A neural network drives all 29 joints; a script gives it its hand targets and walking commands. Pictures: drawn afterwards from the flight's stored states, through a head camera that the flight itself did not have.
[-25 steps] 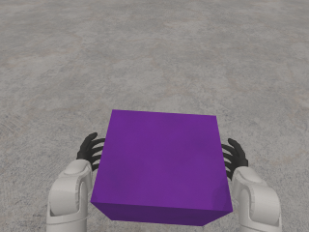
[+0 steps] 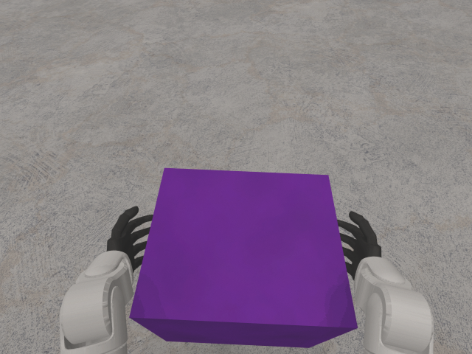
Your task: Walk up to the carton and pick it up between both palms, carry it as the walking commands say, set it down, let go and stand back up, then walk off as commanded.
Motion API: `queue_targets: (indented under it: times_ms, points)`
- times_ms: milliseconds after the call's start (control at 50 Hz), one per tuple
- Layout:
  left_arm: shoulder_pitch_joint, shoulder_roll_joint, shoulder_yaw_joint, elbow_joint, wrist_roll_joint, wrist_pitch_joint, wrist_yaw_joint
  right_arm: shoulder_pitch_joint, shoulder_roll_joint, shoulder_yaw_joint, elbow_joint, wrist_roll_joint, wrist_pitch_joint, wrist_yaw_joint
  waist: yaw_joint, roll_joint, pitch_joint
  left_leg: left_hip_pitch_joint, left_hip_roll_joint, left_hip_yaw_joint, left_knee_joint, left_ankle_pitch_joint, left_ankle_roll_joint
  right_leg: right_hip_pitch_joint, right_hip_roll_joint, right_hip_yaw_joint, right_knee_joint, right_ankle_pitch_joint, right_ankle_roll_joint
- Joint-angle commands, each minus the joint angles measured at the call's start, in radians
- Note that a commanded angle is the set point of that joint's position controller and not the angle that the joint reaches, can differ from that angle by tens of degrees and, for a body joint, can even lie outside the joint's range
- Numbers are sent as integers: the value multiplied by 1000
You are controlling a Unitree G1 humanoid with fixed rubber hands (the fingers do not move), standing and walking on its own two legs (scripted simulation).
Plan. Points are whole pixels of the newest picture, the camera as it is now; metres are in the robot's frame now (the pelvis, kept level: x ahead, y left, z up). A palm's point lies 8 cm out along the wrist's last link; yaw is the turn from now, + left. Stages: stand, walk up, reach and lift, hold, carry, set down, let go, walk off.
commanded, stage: carry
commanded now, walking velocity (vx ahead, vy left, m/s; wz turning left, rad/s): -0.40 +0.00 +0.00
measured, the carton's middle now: (241, 264) +0.29 +0.02 -0.02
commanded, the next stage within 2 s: none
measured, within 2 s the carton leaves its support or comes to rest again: neither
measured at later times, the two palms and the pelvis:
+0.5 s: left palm out of the picture +0.02 +0.22 +0.07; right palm out of the picture +0.04 -0.13 +0.08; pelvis -0.21 +0.02 +0.01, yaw +3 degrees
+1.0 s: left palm out of the picture -0.22 +0.19 +0.10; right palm out of the picture -0.23 -0.16 +0.10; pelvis -0.48 +0.03 +0.00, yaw +2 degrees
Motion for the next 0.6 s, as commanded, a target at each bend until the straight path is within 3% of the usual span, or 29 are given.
queue_targets:
  times_ms: [0, 20, 40, 60, 80, 100, 120, 140, 160, 180, 220, 240, 260, 280, 300, 320, 340, 360, 380, 400, 420, 440, 460, 480, 500, 520, 540, 560, 580]
  points:
    - [-446, -840, -839, -165, -461, -13, -201, -417, 770, 781, -161, 406, -2, 197, -10, -378, -483, -99, -46, -13, 454, -352, -41, 414, -404, 396, -159, 1178, -177]
    - [-408, -813, -825, -150, -436, -12, -200, -343, 807, 806, -126, 408, -5, 196, -11, -361, -459, -93, -6, -129, 532, -364, -27, 367, -399, 327, -191, 1016, -203]
    - [-367, -798, -815, -182, -427, -21, -199, -404, 780, 822, -217, 437, -18, 195, -13, -311, -449, -98, 10, -158, 550, -336, -22, 326, -384, 290, -201, 861, -200]
    - [-398, -799, -825, -225, -426, -23, -191, -390, 801, 814, -180, 456, -14, 195, -15, -224, -421, -92, 13, -130, 668, -285, -34, 249, -350, 251, -223, 593, -186]
    - [-413, -803, -828, -232, -422, -28, -187, -441, 789, 834, -223, 482, -22, 197, -17, -162, -424, -77, 4, -124, 664, -222, -32, 224, -298, 205, -233, 363, -155]
    - [-413, -779, -821, -244, -410, -26, -185, -437, 799, 849, -211, 501, -23, 200, -14, -106, -408, -103, -3, -111, 616, -201, -35, 248, -277, 208, -262, 246, -142]
    - [-426, -773, -828, -263, -409, -25, -181, -420, 782, 836, -210, 494, -23, 198, -19, -112, -418, -90, -6, -120, 598, -174, -40, 242, -261, 194, -267, 197, -120]
    - [-433, -740, -840, -326, -411, -31, -175, -402, 778, 846, -234, 500, -22, 195, -18, -83, -441, -53, -20, -92, 559, -157, -39, 245, -239, 171, -286, 110, -95]
    - [-398, -736, -835, -263, -399, -16, -174, -423, 748, 837, -239, 500, -12, 195, -14, -122, -424, -58, -38, -58, 463, -168, -47, 261, -236, 146, -294, 108, -98]
    - [-363, -714, -819, -271, -380, -13, -169, -388, 759, 834, -212, 505, -1, 193, -10, -165, -428, -34, -52, -44, 422, -198, -52, 276, -246, 153, -301, 102, -108]
    - [-265, -664, -783, -187, -338, 6, -169, -367, 707, 817, -176, 484, 18, 196, -11, -217, -448, 122, -81, -5, 254, -239, -41, 229, -241, 129, -388, -23, -64]
    - [-290, -694, -798, -150, -342, 15, -167, -425, 679, 816, -196, 484, 23, 200, -6, -252, -399, 100, -64, -22, 137, -243, -38, 237, -241, 148, -362, -45, -77]
    - [-222, -657, -779, -86, -309, 28, -163, -327, 656, 792, -124, 442, 41, 203, -17, -261, -378, 176, -89, 26, 12, -218, -25, 178, -224, 136, -392, -144, -34]
    - [-290, -657, -759, -17, -300, 28, -169, -354, 639, 751, -45, 413, 44, 215, -35, -253, -306, 226, -53, 0, -162, -169, -8, 125, -156, 82, -368, -176, 24]
    - [-344, -658, -767, -4, -299, 26, -173, -348, 662, 743, 3, 412, 45, 225, -49, -61, -278, 198, 64, -151, -340, -222, 26, 88, -29, -42, -163, -168, 73]
    - [-376, -669, -772, 39, -291, 34, -170, -375, 695, 739, 42, 412, 49, 233, -51, 227, -245, 59, 311, -444, -353, -128, 100, 24, 45, -71, 237, -277, 77]
    - [-470, -688, -790, 2, -295, 23, -173, -431, 716, 757, 24, 418, 45, 239, -57, 255, -137, -156, 460, -460, -384, -45, 204, -72, 31, -26, 528, -379, 80]
    - [-495, -756, -797, 73, -288, 23, -173, -506, 714, 767, -42, 417, 45, 245, -45, 138, -114, -232, 446, -379, -399, -54, 179, -123, 46, 47, 715, -364, 50]
    - [-461, -809, -811, -26, -344, 11, -175, -490, 748, 777, -48, 448, 39, 245, -57, 141, -104, -311, 405, -285, -364, -120, 182, -132, 66, 193, 823, -381, 33]
    - [-492, -814, -808, 39, -362, 17, -181, -562, 730, 766, -41, 439, 34, 240, -36, 41, -110, -246, 295, -206, -287, -19, 117, -133, 36, 211, 852, -286, 32]
    - [-587, -844, -858, 36, -425, 17, -186, -596, 733, 766, -33, 452, 37, 237, -28, 99, -123, -119, 229, -133, -212, 112, 75, -185, 24, 139, 813, -217, 26]
    - [-666, -839, -882, -40, -465, 7, -182, -585, 746, 763, -13, 454, 34, 235, -17, 130, -128, -1, 209, -108, -152, 456, 61, -234, 53, 106, 777, -283, 39]
    - [-621, -847, -903, -35, -473, 14, -184, -536, 757, 759, -7, 450, 31, 227, -5, 215, -187, 162, 214, -92, -116, 681, 65, -284, 41, 89, 679, -313, 67]
    - [-552, -793, -903, -69, -469, 10, -184, -435, 737, 748, -29, 430, 28, 224, -8, 182, -261, 194, 240, -82, -85, 750, 79, -207, 24, 54, 597, -331, 79]
    - [-594, -788, -913, -126, -489, 10, -184, -439, 742, 732, -31, 429, 26, 222, -13, 221, -271, 261, 251, -113, -77, 847, 90, -198, 35, 32, 492, -351, 88]
    - [-582, -789, -889, -131, -498, 16, -190, -367, 775, 718, -5, 407, 21, 210, -21, 211, -335, 348, 291, -179, -51, 987, 114, -163, 20, 29, 335, -374, 84]
    - [-551, -810, -898, -123, -511, 21, -190, -352, 761, 701, -53, 391, 17, 200, -28, 277, -392, 393, 274, -169, -27, 1050, 125, -110, 25, 17, 233, -325, 77]
    - [-533, -797, -878, -155, -510, 16, -199, -332, 769, 696, -56, 380, 12, 198, -29, 297, -466, 423, 293, -200, -35, 1061, 127, -20, 38, 19, 137, -318, 66]
    - [-507, -832, -877, -94, -506, 18, -206, -276, 772, 669, 3, 354, 13, 193, -22, 285, -472, 436, 264, -175, -13, 976, 99, 27, 23, 31, -29, -198, 65]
